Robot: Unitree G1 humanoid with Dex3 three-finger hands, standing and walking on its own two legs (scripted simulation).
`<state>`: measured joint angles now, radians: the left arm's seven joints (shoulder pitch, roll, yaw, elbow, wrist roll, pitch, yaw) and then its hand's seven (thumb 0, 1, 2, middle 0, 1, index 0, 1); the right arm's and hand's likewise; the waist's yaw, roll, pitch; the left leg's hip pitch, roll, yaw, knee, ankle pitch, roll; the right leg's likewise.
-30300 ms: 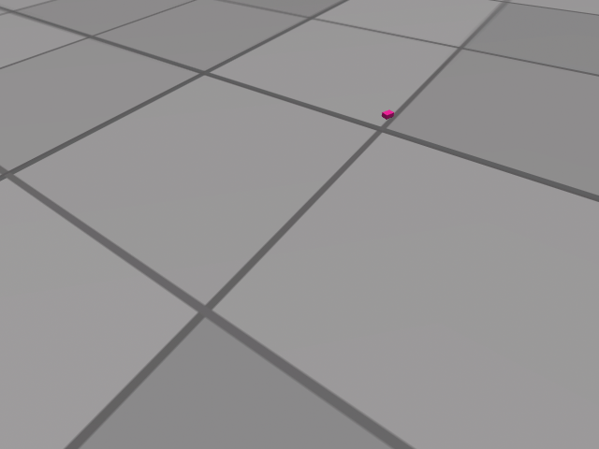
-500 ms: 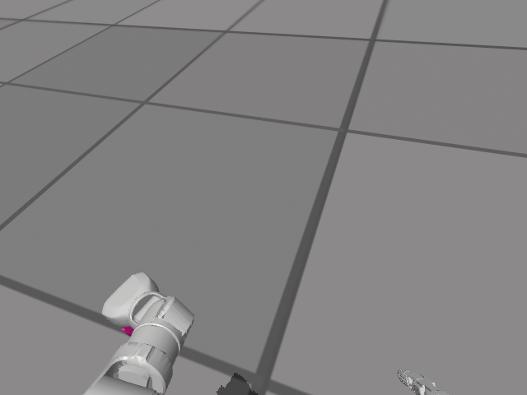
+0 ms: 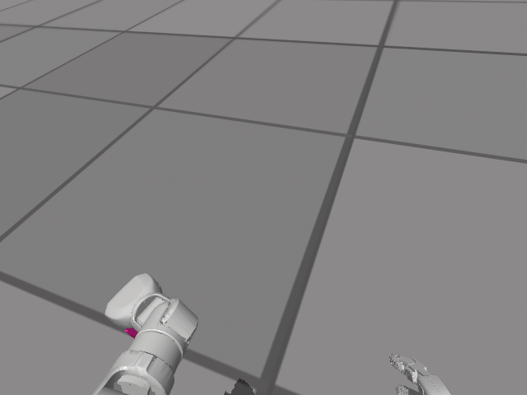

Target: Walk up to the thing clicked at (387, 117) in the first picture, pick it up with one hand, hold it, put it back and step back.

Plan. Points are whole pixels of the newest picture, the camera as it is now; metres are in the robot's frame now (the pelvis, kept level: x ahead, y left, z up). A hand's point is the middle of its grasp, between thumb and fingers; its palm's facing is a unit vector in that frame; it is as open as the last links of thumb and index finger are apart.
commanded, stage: hold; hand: left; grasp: from above
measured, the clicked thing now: (149, 329) +0.29 +0.24 -0.08
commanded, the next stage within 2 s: crouch in 0.58 s
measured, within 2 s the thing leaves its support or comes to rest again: neither
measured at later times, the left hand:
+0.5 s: hand (153, 319) +0.29 +0.22 -0.04, palm faces -0.23 -0.38 -0.90, open 6.7 cm
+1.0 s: hand (160, 341) +0.27 +0.22 -0.09, palm faces -0.35 -0.36 -0.86, open 7.0 cm
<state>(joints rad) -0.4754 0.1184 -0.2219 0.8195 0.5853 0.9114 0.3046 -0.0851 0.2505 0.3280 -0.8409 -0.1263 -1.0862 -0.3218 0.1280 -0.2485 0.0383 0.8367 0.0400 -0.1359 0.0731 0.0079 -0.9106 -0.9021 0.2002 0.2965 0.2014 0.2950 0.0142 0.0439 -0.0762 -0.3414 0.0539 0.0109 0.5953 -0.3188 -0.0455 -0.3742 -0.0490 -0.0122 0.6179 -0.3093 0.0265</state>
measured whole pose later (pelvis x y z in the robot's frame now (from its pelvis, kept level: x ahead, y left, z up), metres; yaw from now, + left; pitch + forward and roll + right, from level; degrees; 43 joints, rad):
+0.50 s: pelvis +0.00 +0.00 +0.00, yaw +0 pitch +4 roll +0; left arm -0.47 0.12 -0.23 0.81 0.60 0.91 0.29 -0.07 0.23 0.37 -0.84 -0.13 -1.12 -0.36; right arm 0.12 -0.25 0.03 0.84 0.04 -0.14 0.07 0.01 -0.91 -0.90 0.20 0.30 0.20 0.30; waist 0.02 0.04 -0.08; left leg -0.33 0.05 0.01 0.59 -0.32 -0.04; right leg -0.36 -0.05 -0.01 0.61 -0.31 0.03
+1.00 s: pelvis -0.01 +0.00 +0.00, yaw +0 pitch +6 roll +0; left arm -0.53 0.11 -0.20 1.04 0.63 0.80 0.34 -0.06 0.24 0.39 -0.77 -0.26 -1.03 -0.40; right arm 0.14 -0.24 0.02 0.85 0.03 -0.17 0.08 0.01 -0.88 -0.89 0.20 0.30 0.20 0.30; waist -0.01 0.01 -0.06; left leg -0.43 0.06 0.00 0.65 -0.32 -0.04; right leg -0.46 -0.05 -0.01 0.65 -0.30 0.03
